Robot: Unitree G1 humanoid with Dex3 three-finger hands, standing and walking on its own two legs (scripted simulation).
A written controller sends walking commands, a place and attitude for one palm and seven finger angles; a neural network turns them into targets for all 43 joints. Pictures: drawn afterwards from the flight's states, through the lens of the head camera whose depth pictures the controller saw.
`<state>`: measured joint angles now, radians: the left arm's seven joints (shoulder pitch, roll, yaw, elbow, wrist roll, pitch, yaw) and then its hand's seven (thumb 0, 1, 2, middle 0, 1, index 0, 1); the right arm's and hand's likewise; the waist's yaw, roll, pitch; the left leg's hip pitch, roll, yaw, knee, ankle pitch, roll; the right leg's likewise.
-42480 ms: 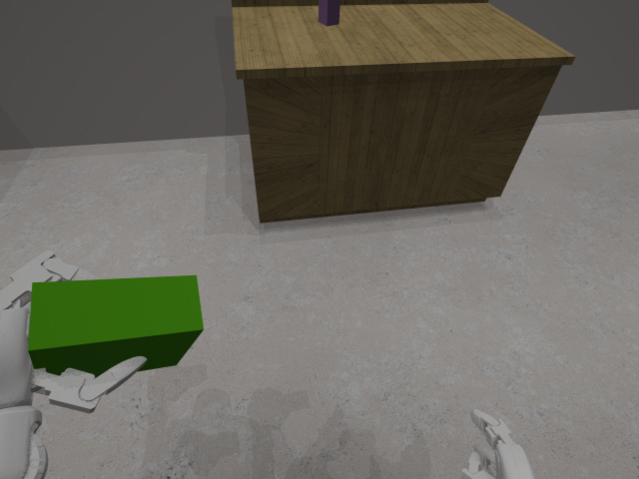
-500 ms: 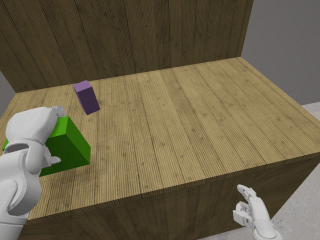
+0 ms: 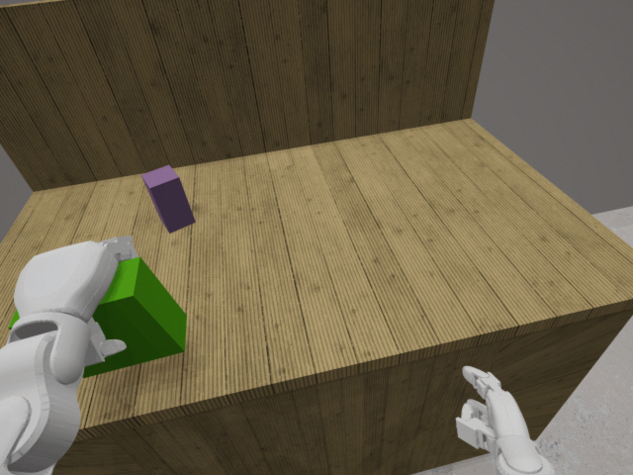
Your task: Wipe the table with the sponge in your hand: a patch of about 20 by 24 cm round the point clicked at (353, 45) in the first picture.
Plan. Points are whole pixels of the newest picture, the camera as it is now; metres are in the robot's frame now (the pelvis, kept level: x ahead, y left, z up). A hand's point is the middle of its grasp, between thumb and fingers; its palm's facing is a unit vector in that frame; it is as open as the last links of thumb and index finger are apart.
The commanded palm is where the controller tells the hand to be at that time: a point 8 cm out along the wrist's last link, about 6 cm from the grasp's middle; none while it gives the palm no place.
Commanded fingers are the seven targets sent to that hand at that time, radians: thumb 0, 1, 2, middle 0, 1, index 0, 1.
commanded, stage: bring the sponge back beside the body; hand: left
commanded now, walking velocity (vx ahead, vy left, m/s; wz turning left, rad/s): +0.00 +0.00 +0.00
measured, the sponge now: (120, 329) +0.22 +0.30 +0.10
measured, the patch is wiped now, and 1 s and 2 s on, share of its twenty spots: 1.00 1.00 1.00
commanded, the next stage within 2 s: step back with the hand held close in 1.04 s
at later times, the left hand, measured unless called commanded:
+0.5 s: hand (106, 330) +0.19 +0.28 +0.14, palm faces +0.15 -0.10 -0.98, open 9.8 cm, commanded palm +0.15 +0.27 +0.21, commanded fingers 0.00 0.10 1.30 -1.20 -1.60 -1.20 -1.60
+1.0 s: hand (105, 337) +0.19 +0.28 +0.14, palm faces +0.16 -0.12 -0.98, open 9.8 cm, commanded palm +0.15 +0.27 +0.20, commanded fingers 0.00 0.10 1.30 -1.20 -1.60 -1.20 -1.60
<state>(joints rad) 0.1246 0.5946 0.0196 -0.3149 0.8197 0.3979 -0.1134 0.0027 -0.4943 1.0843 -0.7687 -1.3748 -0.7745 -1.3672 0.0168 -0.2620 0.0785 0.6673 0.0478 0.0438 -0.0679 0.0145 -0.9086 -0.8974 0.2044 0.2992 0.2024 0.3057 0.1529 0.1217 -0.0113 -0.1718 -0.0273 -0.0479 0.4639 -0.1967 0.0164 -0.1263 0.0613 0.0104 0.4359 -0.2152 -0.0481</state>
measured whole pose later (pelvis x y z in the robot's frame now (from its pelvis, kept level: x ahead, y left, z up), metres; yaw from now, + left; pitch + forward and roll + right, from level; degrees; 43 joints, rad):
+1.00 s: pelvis -0.01 +0.00 +0.00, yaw -1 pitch -7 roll +0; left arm 0.27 0.54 0.01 -0.39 0.82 0.38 -0.05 0.00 -0.49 1.08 -0.77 -1.37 -0.77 -1.37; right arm 0.02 -0.25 0.06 0.66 0.04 0.03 -0.06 0.02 -0.91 -0.90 0.20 0.30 0.20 0.30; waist 0.15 0.12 -0.02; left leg -0.15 -0.02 -0.04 0.46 -0.19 0.01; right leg -0.11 0.07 0.02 0.44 -0.21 -0.05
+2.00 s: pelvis -0.05 +0.03 -0.03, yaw +0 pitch +1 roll -3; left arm 0.43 0.42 0.41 -0.61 -0.03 -0.16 0.14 0.00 -0.50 1.08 -0.77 -1.38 -0.78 -1.37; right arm 0.20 -0.23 0.02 0.57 0.00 -0.06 -0.07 0.01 -0.91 -0.90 0.21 0.30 0.20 0.30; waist 0.01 0.00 -0.04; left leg -0.51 -0.02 -0.02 0.72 -0.23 0.05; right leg -0.46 0.06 0.01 0.71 -0.30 0.00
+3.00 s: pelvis -0.33 +0.01 -0.04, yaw +0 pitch +2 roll +2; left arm 0.41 0.44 0.40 -0.57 -0.04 -0.11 0.11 0.00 -0.50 1.08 -0.77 -1.38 -0.78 -1.37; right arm 0.25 -0.23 -0.01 0.61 0.02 -0.10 -0.06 0.01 -0.91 -0.90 0.21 0.30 0.20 0.30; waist -0.05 -0.10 -0.13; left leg -0.26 0.00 0.03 0.72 -0.57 -0.02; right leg -0.61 -0.05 0.02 0.80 -0.25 0.01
